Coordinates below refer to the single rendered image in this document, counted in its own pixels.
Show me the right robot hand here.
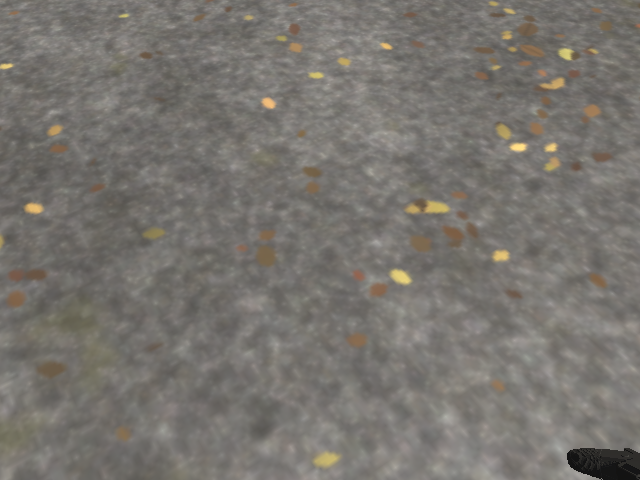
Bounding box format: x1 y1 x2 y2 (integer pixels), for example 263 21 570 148
567 448 640 480

